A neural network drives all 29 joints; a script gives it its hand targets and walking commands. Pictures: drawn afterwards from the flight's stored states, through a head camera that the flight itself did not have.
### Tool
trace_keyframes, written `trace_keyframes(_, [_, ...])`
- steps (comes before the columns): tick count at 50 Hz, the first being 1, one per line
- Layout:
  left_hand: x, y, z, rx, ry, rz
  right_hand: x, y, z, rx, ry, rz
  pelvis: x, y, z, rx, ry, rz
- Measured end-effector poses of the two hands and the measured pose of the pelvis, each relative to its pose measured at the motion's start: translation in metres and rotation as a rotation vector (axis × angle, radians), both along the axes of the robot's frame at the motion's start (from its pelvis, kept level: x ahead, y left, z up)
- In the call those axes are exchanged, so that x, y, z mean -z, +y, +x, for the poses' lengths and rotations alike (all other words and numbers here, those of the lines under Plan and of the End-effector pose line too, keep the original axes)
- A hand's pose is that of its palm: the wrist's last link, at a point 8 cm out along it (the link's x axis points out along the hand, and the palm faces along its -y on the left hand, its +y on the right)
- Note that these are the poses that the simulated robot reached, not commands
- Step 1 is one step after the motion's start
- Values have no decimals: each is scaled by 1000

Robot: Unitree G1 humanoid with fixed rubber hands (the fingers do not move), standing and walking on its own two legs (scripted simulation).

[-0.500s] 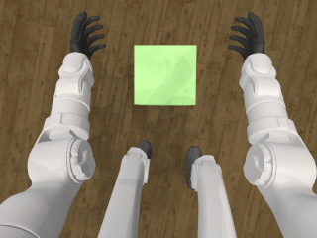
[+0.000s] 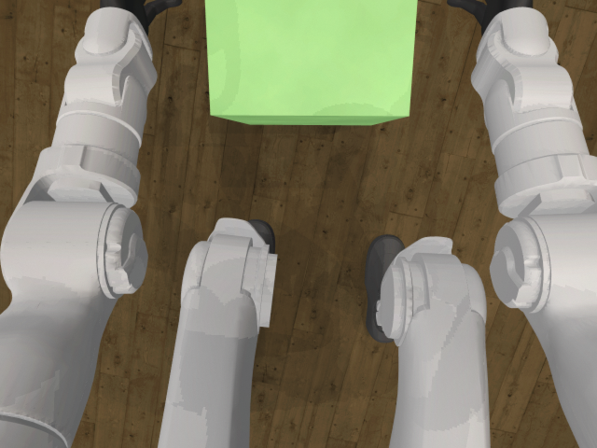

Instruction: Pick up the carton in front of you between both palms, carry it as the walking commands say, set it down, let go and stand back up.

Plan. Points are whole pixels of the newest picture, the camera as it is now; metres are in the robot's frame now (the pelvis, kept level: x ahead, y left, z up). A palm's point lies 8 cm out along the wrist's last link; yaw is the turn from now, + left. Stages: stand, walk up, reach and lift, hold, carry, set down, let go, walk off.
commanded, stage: reach and lift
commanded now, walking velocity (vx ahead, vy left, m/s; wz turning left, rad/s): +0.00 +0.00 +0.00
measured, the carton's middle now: (310, 43) +0.54 +0.05 -0.28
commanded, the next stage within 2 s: none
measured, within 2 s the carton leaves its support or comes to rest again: leaves its support in 1.00 s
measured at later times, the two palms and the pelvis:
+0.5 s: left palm (157, 21) +0.53 +0.23 -0.21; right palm (466, 27) +0.55 -0.12 -0.21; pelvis +0.01 +0.00 -0.04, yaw -1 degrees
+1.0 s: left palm (177, 19) +0.53 +0.20 -0.20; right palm (449, 24) +0.55 -0.10 -0.20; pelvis +0.00 +0.00 -0.04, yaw -1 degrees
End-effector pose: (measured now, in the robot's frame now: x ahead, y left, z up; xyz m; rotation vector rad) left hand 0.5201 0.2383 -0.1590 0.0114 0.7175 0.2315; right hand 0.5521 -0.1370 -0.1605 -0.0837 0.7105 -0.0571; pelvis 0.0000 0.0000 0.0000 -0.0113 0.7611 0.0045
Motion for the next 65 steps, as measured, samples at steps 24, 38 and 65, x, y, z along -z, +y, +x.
trace_keyframes(24, [52, -8, 7, 28, 18, -5, 52, 15, -1, -17, 7, 11, 37, 5, 7, 3, -89, -7])
trace_keyframes(38, [50, -35, 10, 48, 25, -13, 50, 39, -3, -23, 13, 28, 31, 3, -4, 5, -117, -4])
trace_keyframes(65, [-89, -35, -18, -6, -32, -45, -90, 41, -30, 38, -39, 82, -6, -2, 0, -14, -44, -2])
